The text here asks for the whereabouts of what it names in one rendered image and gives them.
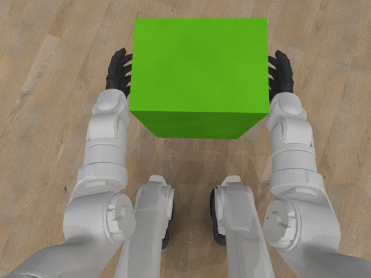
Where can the left robot thigh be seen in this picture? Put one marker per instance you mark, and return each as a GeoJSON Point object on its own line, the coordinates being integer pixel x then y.
{"type": "Point", "coordinates": [141, 254]}

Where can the right robot forearm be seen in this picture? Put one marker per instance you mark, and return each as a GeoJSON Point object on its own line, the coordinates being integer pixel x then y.
{"type": "Point", "coordinates": [294, 170]}

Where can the left robot upper arm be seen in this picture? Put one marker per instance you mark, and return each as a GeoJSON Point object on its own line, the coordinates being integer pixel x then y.
{"type": "Point", "coordinates": [95, 226]}

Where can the robot left hand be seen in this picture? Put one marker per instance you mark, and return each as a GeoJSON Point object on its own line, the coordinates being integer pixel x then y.
{"type": "Point", "coordinates": [116, 78]}

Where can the carton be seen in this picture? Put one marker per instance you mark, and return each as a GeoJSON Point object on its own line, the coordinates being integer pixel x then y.
{"type": "Point", "coordinates": [199, 78]}

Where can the right robot shin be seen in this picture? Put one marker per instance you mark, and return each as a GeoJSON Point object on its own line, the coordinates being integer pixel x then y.
{"type": "Point", "coordinates": [232, 178]}

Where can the right robot upper arm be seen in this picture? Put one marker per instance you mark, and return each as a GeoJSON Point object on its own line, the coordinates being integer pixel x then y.
{"type": "Point", "coordinates": [307, 237]}

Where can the left robot forearm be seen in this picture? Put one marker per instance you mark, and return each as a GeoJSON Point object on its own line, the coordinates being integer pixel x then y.
{"type": "Point", "coordinates": [103, 167]}

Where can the robot right hand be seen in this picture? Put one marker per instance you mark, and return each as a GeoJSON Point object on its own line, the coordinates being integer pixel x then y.
{"type": "Point", "coordinates": [282, 76]}

